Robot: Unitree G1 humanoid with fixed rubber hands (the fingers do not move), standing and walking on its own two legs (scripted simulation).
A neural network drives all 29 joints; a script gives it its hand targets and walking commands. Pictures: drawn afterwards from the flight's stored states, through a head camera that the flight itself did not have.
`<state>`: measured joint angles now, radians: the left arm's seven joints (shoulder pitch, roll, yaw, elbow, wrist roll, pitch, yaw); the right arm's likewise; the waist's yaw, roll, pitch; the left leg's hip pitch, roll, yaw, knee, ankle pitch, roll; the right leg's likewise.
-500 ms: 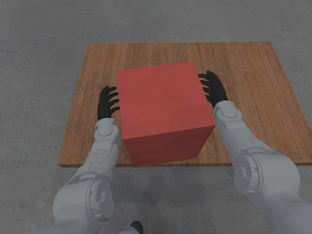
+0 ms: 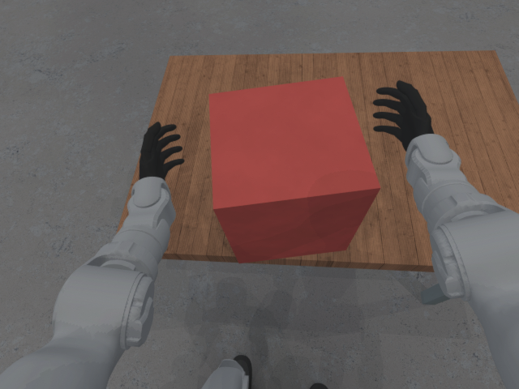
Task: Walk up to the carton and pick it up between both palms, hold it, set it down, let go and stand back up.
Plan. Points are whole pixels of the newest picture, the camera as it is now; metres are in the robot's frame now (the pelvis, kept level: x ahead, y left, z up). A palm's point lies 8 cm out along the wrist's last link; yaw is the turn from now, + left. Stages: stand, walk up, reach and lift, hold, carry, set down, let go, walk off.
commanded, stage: set down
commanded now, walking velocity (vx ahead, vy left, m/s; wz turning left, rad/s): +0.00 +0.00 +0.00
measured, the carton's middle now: (284, 180) +0.46 +0.06 -0.03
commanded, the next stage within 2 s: none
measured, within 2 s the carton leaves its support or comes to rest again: neither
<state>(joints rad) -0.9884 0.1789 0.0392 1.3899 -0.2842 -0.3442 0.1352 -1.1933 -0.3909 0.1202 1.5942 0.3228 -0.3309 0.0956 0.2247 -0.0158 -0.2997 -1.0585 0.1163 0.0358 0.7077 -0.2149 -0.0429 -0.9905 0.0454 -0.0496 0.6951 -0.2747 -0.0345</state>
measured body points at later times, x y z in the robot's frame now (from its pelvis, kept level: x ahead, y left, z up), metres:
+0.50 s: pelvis +0.01 +0.00 +0.03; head +0.10 +0.00 +0.47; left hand +0.43 +0.28 +0.13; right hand +0.56 -0.11 +0.17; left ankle +0.03 +0.15 -0.70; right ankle +0.00 -0.10 -0.70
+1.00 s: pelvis +0.00 +0.00 +0.04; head +0.08 +0.00 +0.48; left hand +0.40 +0.26 +0.11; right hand +0.51 -0.14 +0.14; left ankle +0.03 +0.15 -0.70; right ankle +0.00 -0.10 -0.70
